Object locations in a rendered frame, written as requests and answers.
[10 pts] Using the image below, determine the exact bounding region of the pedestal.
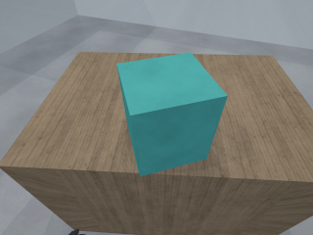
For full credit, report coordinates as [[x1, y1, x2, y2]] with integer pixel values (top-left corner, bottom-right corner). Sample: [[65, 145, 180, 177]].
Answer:
[[0, 52, 313, 235]]

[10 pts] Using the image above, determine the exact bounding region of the carton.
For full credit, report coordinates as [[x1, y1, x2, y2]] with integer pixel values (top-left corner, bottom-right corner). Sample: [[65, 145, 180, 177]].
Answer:
[[116, 52, 228, 176]]

